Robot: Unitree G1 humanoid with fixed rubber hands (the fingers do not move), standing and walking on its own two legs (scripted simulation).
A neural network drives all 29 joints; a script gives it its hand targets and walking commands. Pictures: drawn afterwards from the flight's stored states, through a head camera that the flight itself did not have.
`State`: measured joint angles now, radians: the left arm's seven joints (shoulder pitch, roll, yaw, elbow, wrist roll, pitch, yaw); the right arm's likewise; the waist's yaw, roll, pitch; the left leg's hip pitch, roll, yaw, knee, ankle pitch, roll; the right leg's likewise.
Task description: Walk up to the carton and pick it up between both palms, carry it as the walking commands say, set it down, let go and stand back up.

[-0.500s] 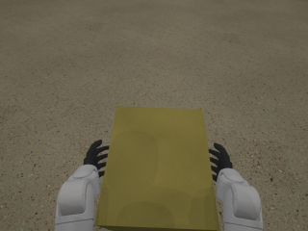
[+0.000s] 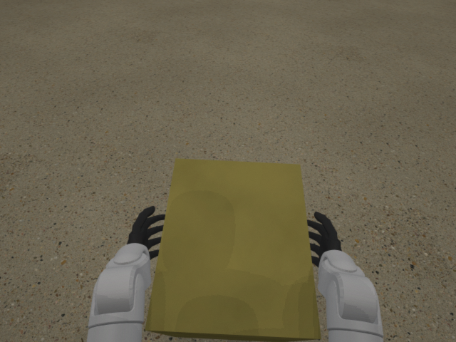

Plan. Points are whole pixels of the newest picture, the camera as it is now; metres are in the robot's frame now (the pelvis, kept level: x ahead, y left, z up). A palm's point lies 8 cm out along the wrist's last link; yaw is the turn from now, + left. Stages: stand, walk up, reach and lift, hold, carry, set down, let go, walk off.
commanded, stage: carry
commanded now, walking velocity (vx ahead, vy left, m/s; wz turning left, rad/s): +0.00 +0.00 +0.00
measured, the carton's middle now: (232, 258) +0.30 +0.01 -0.05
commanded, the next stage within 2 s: none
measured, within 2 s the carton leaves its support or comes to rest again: neither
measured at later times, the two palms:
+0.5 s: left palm (130, 244) +0.26 +0.17 +0.07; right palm (326, 253) +0.26 -0.15 +0.07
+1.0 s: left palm (140, 254) +0.23 +0.14 +0.09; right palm (365, 337) +0.14 -0.16 +0.09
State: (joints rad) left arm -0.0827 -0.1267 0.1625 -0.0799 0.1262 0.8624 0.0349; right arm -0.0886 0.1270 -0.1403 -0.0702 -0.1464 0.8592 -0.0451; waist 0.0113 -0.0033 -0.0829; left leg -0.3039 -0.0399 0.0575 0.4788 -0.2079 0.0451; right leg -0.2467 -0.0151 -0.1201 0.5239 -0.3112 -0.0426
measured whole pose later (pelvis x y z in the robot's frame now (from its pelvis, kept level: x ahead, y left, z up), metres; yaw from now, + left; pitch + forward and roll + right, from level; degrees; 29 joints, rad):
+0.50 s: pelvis +0.00 +0.01 +0.00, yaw -1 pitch +2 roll +0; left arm -0.04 -0.13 0.14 -0.30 0.07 0.93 0.05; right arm -0.04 0.13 -0.11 -0.30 -0.10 0.92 -0.06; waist 0.02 0.01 -0.04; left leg -0.33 -0.04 0.08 0.53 -0.24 0.06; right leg -0.27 -0.02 -0.10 0.56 -0.32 -0.03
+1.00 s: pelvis -0.04 +0.06 -0.01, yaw -17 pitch +3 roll -2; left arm 0.01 -0.13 0.10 -0.60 0.02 1.21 0.08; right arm 0.05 0.13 -0.09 -0.62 -0.06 1.19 -0.09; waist 0.01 0.05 -0.06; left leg -0.39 0.09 0.33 0.56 -0.23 0.11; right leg -0.40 -0.06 -0.16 0.89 -0.49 0.00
